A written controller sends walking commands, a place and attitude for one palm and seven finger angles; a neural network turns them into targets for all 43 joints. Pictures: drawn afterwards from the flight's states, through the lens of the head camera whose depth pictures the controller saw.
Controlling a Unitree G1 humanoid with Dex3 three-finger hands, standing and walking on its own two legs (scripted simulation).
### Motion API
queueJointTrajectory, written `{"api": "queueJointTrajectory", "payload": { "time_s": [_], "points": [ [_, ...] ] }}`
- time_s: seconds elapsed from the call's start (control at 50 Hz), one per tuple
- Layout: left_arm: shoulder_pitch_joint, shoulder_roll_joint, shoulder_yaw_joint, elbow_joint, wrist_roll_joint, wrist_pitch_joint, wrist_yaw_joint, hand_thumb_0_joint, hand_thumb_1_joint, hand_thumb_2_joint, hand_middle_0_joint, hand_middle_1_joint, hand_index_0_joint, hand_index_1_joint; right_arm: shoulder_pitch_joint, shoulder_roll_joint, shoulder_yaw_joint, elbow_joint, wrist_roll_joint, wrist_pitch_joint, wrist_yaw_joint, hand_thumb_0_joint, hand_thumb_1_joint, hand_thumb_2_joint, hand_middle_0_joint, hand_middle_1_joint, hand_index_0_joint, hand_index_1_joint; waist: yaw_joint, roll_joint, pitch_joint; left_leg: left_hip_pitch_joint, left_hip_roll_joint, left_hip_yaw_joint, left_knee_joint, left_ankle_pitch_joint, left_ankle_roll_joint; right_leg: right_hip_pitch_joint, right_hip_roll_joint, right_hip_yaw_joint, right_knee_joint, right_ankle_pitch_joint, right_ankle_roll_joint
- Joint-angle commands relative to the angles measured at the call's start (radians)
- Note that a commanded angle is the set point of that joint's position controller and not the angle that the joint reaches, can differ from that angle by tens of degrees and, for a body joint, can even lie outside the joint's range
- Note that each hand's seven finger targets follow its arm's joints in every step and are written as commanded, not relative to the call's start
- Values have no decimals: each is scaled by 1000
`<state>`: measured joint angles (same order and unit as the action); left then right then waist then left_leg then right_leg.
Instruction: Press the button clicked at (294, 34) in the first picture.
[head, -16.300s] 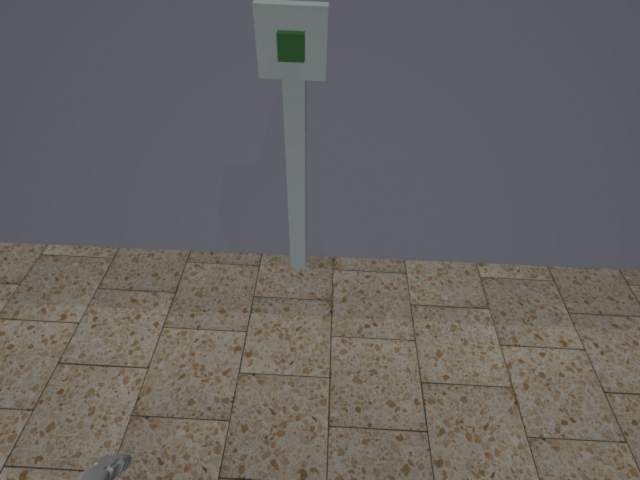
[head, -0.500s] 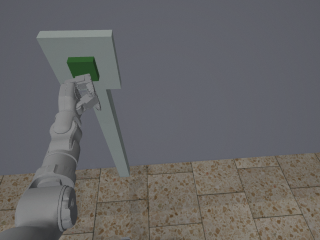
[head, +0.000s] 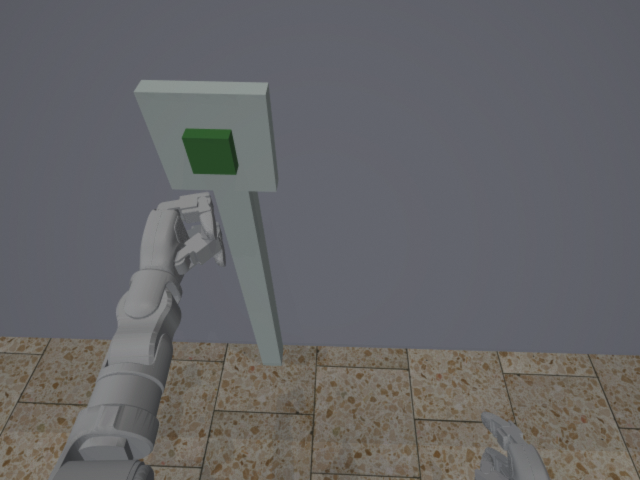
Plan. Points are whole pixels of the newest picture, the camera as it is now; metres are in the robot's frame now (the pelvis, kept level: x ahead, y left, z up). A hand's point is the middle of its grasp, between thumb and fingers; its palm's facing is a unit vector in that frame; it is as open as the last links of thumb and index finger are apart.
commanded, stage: draw the hand back to the body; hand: left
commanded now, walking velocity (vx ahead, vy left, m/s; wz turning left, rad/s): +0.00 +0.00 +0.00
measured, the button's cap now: (212, 150) +0.51 +0.18 +0.13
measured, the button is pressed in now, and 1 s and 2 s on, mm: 0 0 0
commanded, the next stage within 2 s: step back with the hand held close in 1.46 s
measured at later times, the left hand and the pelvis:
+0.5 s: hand (157, 285) +0.28 +0.18 +0.14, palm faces +0.05 -1.00 -0.03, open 3.1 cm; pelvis -0.01 -0.01 +0.01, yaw +0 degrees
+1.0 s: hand (71, 330) +0.22 +0.23 +0.17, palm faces +0.33 -0.89 -0.32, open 3.1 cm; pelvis +0.01 +0.01 +0.03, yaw -1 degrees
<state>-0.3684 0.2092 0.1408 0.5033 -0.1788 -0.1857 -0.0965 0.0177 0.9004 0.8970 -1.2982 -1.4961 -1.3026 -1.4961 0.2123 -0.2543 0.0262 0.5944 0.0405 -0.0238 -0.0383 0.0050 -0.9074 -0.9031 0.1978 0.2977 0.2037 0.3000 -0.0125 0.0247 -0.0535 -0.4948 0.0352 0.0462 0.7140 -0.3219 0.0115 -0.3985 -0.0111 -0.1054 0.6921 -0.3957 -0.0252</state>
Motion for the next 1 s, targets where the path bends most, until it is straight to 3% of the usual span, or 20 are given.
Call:
{"api": "queueJointTrajectory", "payload": {
  "time_s": [0.0, 0.06, 0.14, 0.16, 0.18, 0.24, 0.28, 0.36, 0.46, 0.48, 0.5, 0.56, 0.58, 0.66, 0.68, 0.74, 0.82, 0.88, 0.9, 0.98],
  "points": [
    [-366, 206, 91, -208, -15, -68, -1, 0, 900, 900, -1300, -1500, -1300, -1500, 12, -130, -47, -112, 0, -29, -9, 0, -900, -900, 200, 300, 200, 300, -15, 2, -327, 254, -42, -54, -70, 240, 21, 44, 28, 73, -96, 377, 6],
    [-242, 251, 145, -261, -30, -52, -15, 0, 900, 900, -1300, -1500, -1300, -1500, -11, -123, -42, -143, 1, -30, -6, 0, -900, -900, 200, 300, 200, 300, 30, 25, -373, 255, -47, -40, -84, 303, 20, 143, 22, 78, -93, 475, 3],
    [-73, 218, 141, -371, -67, -23, -46, 0, 900, 900, -1300, -1500, -1300, -1500, -40, -115, -43, -181, 13, -37, 2, 0, -900, -900, 200, 300, 200, 300, 45, -33, -314, 247, -42, -22, -112, 333, 26, 185, 24, 75, -113, 557, 13],
    [-41, 205, 133, -388, -75, -9, -55, 0, 900, 900, -1300, -1500, -1300, -1500, -48, -115, -42, -185, 17, -38, 1, 0, -900, -900, 200, 300, 200, 300, 42, -34, -281, 241, -42, -18, -120, 322, 26, 182, 25, 73, -121, 553, 15],
    [-34, 201, 126, -398, -83, 2, -62, 0, 900, 900, -1300, -1500, -1300, -1500, -51, -118, -41, -187, 20, -39, 0, 0, -900, -900, 200, 300, 200, 300, 31, -83, -242, 231, -41, -20, -125, 301, 30, 173, 26, 72, -132, 536, 20],
    [0, 194, 117, -487, -92, 38, -75, 0, 900, 900, -1300, -1500, -1300, -1500, -76, -119, -40, -194, 25, -51, -9, 0, -900, -900, 200, 300, 200, 300, 30, -44, -181, 246, -42, -23, -153, 240, 29, 136, 28, 74, -163, 441, 19],
    [-13, 207, 119, -549, -96, 54, -75, 0, 900, 900, -1300, -1500, -1300, -1500, -83, -121, -40, -191, 25, -61, -18, 0, -900, -900, 200, 300, 200, 300, 12, -61, -174, 266, -42, -23, -153, 218, 35, 128, 27, 82, -185, 403, 26],
    [8, 225, 136, -635, -101, 72, -82, 0, 900, 900, -1300, -1500, -1300, -1500, -105, -113, -32, -184, 25, -86, -35, 0, -900, -900, 200, 300, 200, 300, 20, 9, -176, 302, -46, -31, -173, 191, 30, 129, 24, 86, -206, 342, 21],
    [101, 215, 137, -694, -113, 90, -96, 0, 900, 900, -1300, -1500, -1300, -1500, -121, -104, -22, -181, 23, -116, -42, 0, -900, -900, 200, 300, 200, 300, 31, 20, -172, 335, -46, -43, -196, 188, 28, 145, 26, 76, -225, 317, 15],
    [177, 328, 144, -749, 8, 65, 22, 0, 900, 900, -1300, -1500, -1300, -1500, -138, -101, -24, -164, 1, -116, -50, 0, -900, -900, 200, 300, 200, 300, 56, -21, -102, 346, -42, -32, -234, 176, 29, 127, -1, 114, -319, 273, 17],
    [232, 232, 88, -729, 21, 64, 73, 0, 900, 900, -1300, -1500, -1300, -1500, -156, -87, -11, -160, -7, -113, -55, 0, -900, -900, 200, 300, 200, 300, 39, -20, -36, 349, -43, -32, -255, 151, 29, 126, -7, 112, -343, 233, 22],
    [299, 212, 70, -769, 54, 68, 132, 0, 900, 900, -1300, -1500, -1300, -1500, -157, -89, -9, -147, -13, -100, -55, 0, -900, -900, 200, 300, 200, 300, 40, 0, -12, 388, -33, -36, -299, 146, 28, 159, -2, 97, -361, 207, 16],
    [322, 231, 86, -790, 61, 62, 145, 0, 900, 900, -1300, -1500, -1300, -1500, -157, -92, -15, -142, -18, -99, -55, 0, -900, -900, 200, 300, 200, 300, 43, -26, -28, 405, -33, -31, -309, 160, 29, 178, 4, 98, -381, 216, 18],
    [374, 241, 105, -905, 85, 48, 182, 0, 900, 900, -1300, -1500, -1300, -1500, -172, -81, -10, -148, -30, -89, -55, 0, -900, -900, 200, 300, 200, 300, 49, 30, -61, 469, -31, -29, -346, 210, 26, 246, 5, 89, -390, 266, 12],
    [395, 258, 118, -909, 88, 48, 186, 0, 900, 900, -1300, -1500, -1300, -1500, -177, -86, -12, -141, -33, -88, -55, 0, -900, -900, 200, 300, 200, 300, 51, 0, -50, 469, -31, -29, -351, 207, 27, 248, 10, 91, -412, 255, 13],
    [413, 241, 108, -972, 101, 42, 200, 0, 900, 900, -1300, -1500, -1300, -1500, -189, -77, -11, -143, -36, -86, -55, 0, -900, -900, 200, 300, 200, 300, 50, 58, -35, 495, -31, -33, -371, 214, 21, 259, 10, 85, -419, 253, 9],
    [509, 230, 115, -994, 106, 41, 208, 0, 900, 900, -1300, -1500, -1300, -1500, -190, -77, -14, -138, -42, -86, -51, 0, -900, -900, 200, 300, 200, 300, 57, 26, 2, 496, -29, -43, -386, 220, 20, 267, 14, 78, -428, 251, 8],
    [616, 241, 148, -1021, 110, 40, 208, 0, 900, 900, -1300, -1500, -1300, -1500, -188, -82, -24, -137, -47, -87, -44, 0, -900, -900, 200, 300, 200, 300, 68, -5, -15, 503, -28, -39, -379, 265, 22, 286, 19, 79, -429, 293, 8],
    [644, 225, 139, -1036, 107, 41, 207, 0, 900, 900, -1300, -1500, -1300, -1500, -184, -76, -22, -140, -45, -82, -41, 0, -900, -900, 200, 300, 200, 300, 67, 21, -16, 501, -26, -41, -379, 279, 20, 300, 13, 76, -413, 310, 7],
    [741, 266, 202, -1094, 106, 39, 208, 0, 900, 900, -1300, -1500, -1300, -1500, -186, -80, -29, -146, -50, -81, -34, 0, -900, -900, 200, 300, 200, 300, 79, -7, -3, 483, -27, -42, -370, 305, 17, 306, 19, 73, -417, 342, 9]
  ]
}}
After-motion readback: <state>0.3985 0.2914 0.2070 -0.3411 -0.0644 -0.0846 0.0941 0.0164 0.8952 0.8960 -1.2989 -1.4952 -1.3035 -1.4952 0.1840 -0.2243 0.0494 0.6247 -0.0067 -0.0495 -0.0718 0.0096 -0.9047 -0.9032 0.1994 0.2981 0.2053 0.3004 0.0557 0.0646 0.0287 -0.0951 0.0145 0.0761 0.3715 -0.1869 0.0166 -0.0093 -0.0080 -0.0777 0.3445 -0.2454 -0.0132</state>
